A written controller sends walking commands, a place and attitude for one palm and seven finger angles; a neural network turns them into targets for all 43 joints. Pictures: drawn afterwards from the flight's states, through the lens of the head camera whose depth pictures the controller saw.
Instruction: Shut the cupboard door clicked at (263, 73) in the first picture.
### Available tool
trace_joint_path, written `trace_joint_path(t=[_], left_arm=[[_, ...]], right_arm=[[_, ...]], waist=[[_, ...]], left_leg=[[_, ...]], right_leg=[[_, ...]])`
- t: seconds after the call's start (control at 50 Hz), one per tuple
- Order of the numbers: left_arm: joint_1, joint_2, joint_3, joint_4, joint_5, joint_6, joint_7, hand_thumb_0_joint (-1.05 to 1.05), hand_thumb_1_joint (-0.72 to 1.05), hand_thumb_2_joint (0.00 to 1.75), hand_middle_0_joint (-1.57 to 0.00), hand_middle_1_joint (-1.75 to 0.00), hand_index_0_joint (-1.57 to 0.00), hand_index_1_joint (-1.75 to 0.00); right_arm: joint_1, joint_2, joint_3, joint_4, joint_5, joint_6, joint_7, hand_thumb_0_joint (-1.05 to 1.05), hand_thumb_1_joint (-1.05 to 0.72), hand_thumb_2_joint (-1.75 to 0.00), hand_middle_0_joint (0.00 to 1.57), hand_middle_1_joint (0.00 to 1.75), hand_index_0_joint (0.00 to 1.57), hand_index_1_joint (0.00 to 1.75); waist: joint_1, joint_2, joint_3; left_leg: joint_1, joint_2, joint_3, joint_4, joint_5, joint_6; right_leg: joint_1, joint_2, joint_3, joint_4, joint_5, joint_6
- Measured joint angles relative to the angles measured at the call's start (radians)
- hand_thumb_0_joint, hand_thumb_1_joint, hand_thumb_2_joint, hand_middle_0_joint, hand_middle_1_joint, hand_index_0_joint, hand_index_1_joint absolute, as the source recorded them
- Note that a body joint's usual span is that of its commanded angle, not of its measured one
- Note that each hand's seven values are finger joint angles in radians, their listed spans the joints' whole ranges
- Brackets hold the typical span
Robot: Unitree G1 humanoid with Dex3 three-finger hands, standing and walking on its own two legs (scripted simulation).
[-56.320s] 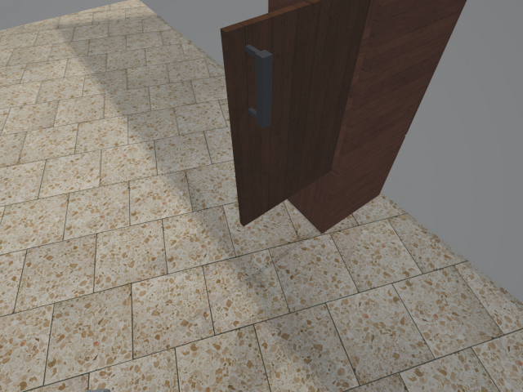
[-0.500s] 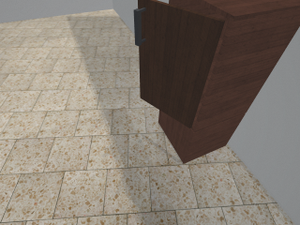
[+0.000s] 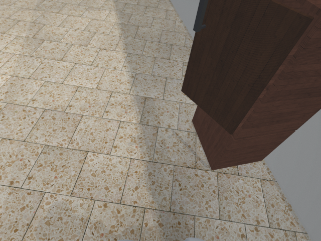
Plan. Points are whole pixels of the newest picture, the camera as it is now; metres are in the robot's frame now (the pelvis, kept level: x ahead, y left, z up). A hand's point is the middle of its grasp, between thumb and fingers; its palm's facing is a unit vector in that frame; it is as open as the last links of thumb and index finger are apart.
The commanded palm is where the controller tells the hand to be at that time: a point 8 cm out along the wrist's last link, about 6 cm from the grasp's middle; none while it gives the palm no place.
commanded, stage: walk to a spot facing it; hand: left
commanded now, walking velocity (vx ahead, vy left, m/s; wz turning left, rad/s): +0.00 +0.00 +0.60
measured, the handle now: (204, 10) +0.90 -0.12 +0.14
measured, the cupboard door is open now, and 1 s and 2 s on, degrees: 26 26 26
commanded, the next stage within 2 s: turn to face it in 1.98 s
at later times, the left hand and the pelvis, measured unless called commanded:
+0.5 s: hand out of the picture +0.02 +0.18 -0.15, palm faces +0.28 -0.91 -0.31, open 7.4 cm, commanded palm none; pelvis -0.02 -0.05 +0.01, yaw +17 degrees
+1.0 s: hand out of the picture -0.13 +0.17 -0.18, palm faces +0.61 -0.76 -0.22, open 7.4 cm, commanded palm none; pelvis -0.02 -0.01 +0.00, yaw +35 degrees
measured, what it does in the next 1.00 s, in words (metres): steps on the spot, turning left: right foot, then left foot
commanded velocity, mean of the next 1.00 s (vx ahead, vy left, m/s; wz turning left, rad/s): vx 0.08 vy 0.00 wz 0.60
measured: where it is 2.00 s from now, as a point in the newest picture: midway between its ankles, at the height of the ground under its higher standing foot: (113, 228)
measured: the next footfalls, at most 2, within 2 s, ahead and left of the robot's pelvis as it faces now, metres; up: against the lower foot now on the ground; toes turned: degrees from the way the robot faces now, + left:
right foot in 0.44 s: +0.04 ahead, -0.15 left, +0.00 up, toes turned +17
left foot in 0.88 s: -0.05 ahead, +0.09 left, +0.00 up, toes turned +36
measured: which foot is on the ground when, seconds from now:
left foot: down 0.00-0.44, up 0.46-0.86, down 0.88-1.00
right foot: up 0.00-0.42, down 0.44-0.88, up 0.90-1.00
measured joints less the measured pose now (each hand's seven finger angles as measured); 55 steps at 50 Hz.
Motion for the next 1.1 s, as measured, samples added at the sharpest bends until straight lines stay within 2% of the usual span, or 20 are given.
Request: trace_joint_path(t=[0.08,0.18,0.32,0.38,0.42,0.44,0.46,0.5,0.56,0.62,0.68,0.76,0.84,0.86,0.88,0.92,0.98,1.04,1.1], left_arm=[[-0.011,0.010,0.010,-0.020,0.003,-0.007,-0.009,0.01,0.91,0.90,-0.20,-0.29,-0.20,-0.30],[-0.022,0.027,0.018,-0.045,0.003,-0.016,-0.010,0.01,0.91,0.90,-0.20,-0.29,-0.20,-0.30],[-0.060,0.027,0.011,-0.074,-0.001,-0.014,-0.007,0.01,0.91,0.90,-0.20,-0.29,-0.19,-0.30],[-0.071,0.018,0.004,-0.093,-0.006,-0.020,-0.006,0.01,0.91,0.90,-0.20,-0.29,-0.19,-0.30],[-0.064,0.015,-0.001,-0.106,-0.007,-0.029,-0.006,0.01,0.91,0.90,-0.20,-0.29,-0.19,-0.30],[-0.053,0.019,-0.002,-0.114,-0.004,-0.037,-0.006,0.01,0.91,0.90,-0.20,-0.29,-0.20,-0.30],[-0.052,0.010,-0.002,-0.111,0.001,-0.039,-0.002,0.01,0.91,0.90,-0.20,-0.29,-0.20,-0.30],[-0.043,-0.007,-0.012,-0.103,0.003,-0.031,0.004,0.01,0.91,0.90,-0.20,-0.29,-0.20,-0.30],[-0.017,-0.023,-0.015,-0.093,0.001,-0.030,0.008,0.01,0.91,0.90,-0.20,-0.29,-0.20,-0.30],[0.003,-0.033,-0.019,-0.091,0.001,-0.042,0.006,0.01,0.91,0.90,-0.20,-0.29,-0.20,-0.30],[0.017,-0.044,-0.022,-0.098,0.003,-0.056,0.003,0.01,0.90,0.90,-0.20,-0.29,-0.20,-0.30],[0.040,-0.049,-0.019,-0.104,0.007,-0.062,0.000,0.01,0.90,0.90,-0.21,-0.30,-0.20,-0.30],[0.072,-0.029,-0.007,-0.093,0.010,-0.058,-0.007,0.01,0.90,0.90,-0.21,-0.30,-0.20,-0.30],[0.085,-0.020,-0.003,-0.088,0.008,-0.056,-0.010,0.01,0.90,0.90,-0.21,-0.30,-0.20,-0.30],[0.100,-0.010,0.002,-0.084,0.003,-0.052,-0.015,0.01,0.90,0.90,-0.21,-0.30,-0.20,-0.30],[0.110,0.015,0.012,-0.066,0.003,-0.029,-0.021,0.01,0.90,0.90,-0.21,-0.29,-0.20,-0.30],[0.102,0.037,0.021,-0.044,0.011,-0.005,-0.031,0.01,0.91,0.90,-0.20,-0.29,-0.20,-0.30],[0.071,0.045,0.025,-0.059,0.012,-0.016,-0.047,0.01,0.91,0.90,-0.20,-0.29,-0.19,-0.30],[0.037,0.045,0.023,-0.086,0.011,-0.034,-0.055,0.01,0.91,0.90,-0.20,-0.29,-0.19,-0.30]], right_arm=[[0.005,0.004,0.004,-0.016,0.000,-0.007,-0.010,0.00,-0.90,-0.90,0.20,0.30,0.20,0.30],[0.007,-0.003,-0.005,-0.022,0.002,-0.009,-0.013,0.00,-0.90,-0.90,0.20,0.30,0.20,0.30],[0.003,-0.032,-0.026,-0.032,-0.003,0.006,-0.008,0.00,-0.90,-0.90,0.20,0.30,0.20,0.30],[-0.002,-0.049,-0.036,-0.036,-0.004,0.018,-0.005,0.00,-0.90,-0.90,0.20,0.30,0.20,0.30],[-0.003,-0.059,-0.044,-0.041,0.000,0.026,-0.002,0.00,-0.90,-0.90,0.20,0.30,0.20,0.30],[-0.004,-0.060,-0.048,-0.044,0.005,0.030,0.000,0.00,-0.90,-0.90,0.20,0.30,0.20,0.30],[-0.015,-0.069,-0.056,-0.041,0.007,0.033,0.000,0.00,-0.90,-0.90,0.20,0.30,0.20,0.30],[-0.026,-0.085,-0.067,-0.046,0.001,0.037,0.006,0.00,-0.90,-0.90,0.20,0.30,0.20,0.30],[-0.027,-0.095,-0.068,-0.059,0.000,0.035,0.018,0.00,-0.91,-0.90,0.20,0.30,0.19,0.30],[-0.026,-0.093,-0.063,-0.067,0.005,0.037,0.026,0.00,-0.91,-0.90,0.20,0.30,0.19,0.30],[-0.037,-0.088,-0.055,-0.063,0.007,0.045,0.027,0.00,-0.91,-0.90,0.20,0.30,0.19,0.30],[-0.072,-0.076,-0.043,-0.061,0.010,0.049,0.027,0.00,-0.91,-0.90,0.19,0.30,0.19,0.30],[-0.109,-0.058,-0.029,-0.081,0.013,0.034,0.029,0.01,-0.91,-0.90,0.19,0.30,0.19,0.30],[-0.112,-0.055,-0.025,-0.090,0.012,0.024,0.030,0.01,-0.91,-0.90,0.19,0.30,0.19,0.30],[-0.113,-0.053,-0.021,-0.099,0.010,0.011,0.032,0.01,-0.91,-0.90,0.19,0.30,0.19,0.30],[-0.117,-0.040,-0.015,-0.110,0.003,-0.013,0.031,0.00,-0.91,-0.90,0.20,0.30,0.19,0.30],[-0.080,-0.027,-0.003,-0.123,-0.002,-0.036,0.020,0.00,-0.91,-0.90,0.20,0.30,0.20,0.30],[-0.030,-0.024,0.004,-0.110,-0.002,-0.047,0.009,0.00,-0.90,-0.90,0.20,0.30,0.20,0.30],[0.020,-0.022,0.006,-0.082,0.002,-0.052,0.004,0.00,-0.90,-0.90,0.20,0.30,0.20,0.30]], waist=[[-0.002,0.012,0.000],[-0.008,0.024,-0.008],[-0.030,0.054,-0.017],[-0.033,0.070,-0.020],[-0.026,0.071,-0.030],[-0.018,0.058,-0.039],[-0.012,0.071,-0.032],[-0.017,0.089,-0.021],[-0.023,0.082,-0.013],[-0.031,0.068,-0.005],[-0.023,0.058,0.005],[0.001,0.042,0.020],[0.025,0.014,0.023],[0.028,0.006,0.017],[0.030,-0.004,0.008],[0.040,-0.028,0.003],[0.034,-0.029,-0.017],[0.025,-0.013,-0.023],[0.017,0.003,-0.027]], left_leg=[[0.006,-0.015,-0.036,-0.110,0.079,0.003],[-0.001,-0.032,-0.085,-0.176,0.135,0.004],[-0.028,-0.057,-0.175,-0.177,0.162,-0.016],[-0.046,-0.072,-0.215,-0.163,0.168,-0.034],[-0.068,-0.090,-0.234,-0.136,0.162,-0.050],[-0.096,-0.105,-0.224,-0.090,0.114,-0.060],[-0.132,-0.102,-0.212,0.003,0.014,-0.074],[-0.206,-0.098,-0.170,0.246,-0.119,-0.087],[-0.248,-0.056,-0.094,0.484,-0.133,-0.105],[-0.227,-0.004,-0.059,0.526,-0.129,-0.123],[-0.181,0.033,-0.044,0.470,-0.153,-0.132],[-0.114,0.056,-0.017,0.336,-0.188,-0.128],[-0.028,0.052,0.030,0.143,-0.174,-0.106],[0.007,0.046,0.043,0.065,-0.143,-0.098],[0.025,0.037,0.044,0.007,-0.068,-0.075],[0.015,0.022,0.047,0.045,-0.047,-0.045],[0.044,0.015,0.027,0.015,-0.068,-0.033],[0.088,0.005,-0.012,-0.066,-0.034,-0.032],[0.135,-0.003,-0.048,-0.142,-0.007,-0.028]], right_leg=[[-0.084,0.011,0.036,0.127,0.082,0.019],[-0.099,0.012,0.063,0.095,0.108,0.040],[-0.029,0.043,0.071,-0.096,0.048,0.039],[0.027,0.065,0.070,-0.226,0.056,0.026],[0.090,0.072,0.066,-0.367,0.104,0.013],[0.116,0.062,0.077,-0.442,0.120,-0.009],[0.113,0.067,0.069,-0.439,0.147,-0.029],[0.124,0.060,0.038,-0.430,0.166,-0.050],[0.156,0.032,0.007,-0.447,0.169,-0.056],[0.177,0.003,-0.034,-0.446,0.156,-0.055],[0.186,-0.022,-0.078,-0.429,0.138,-0.052],[0.187,-0.055,-0.131,-0.392,0.109,-0.038],[0.180,-0.089,-0.178,-0.337,0.071,-0.013],[0.174,-0.099,-0.187,-0.311,0.055,-0.003],[0.156,-0.112,-0.190,-0.266,0.032,0.005],[0.085,-0.107,-0.121,-0.080,-0.077,0.014],[-0.025,-0.070,-0.049,0.118,-0.052,0.012],[-0.110,-0.055,-0.009,0.175,0.058,0.022],[-0.164,-0.052,0.017,0.135,0.136,0.034]])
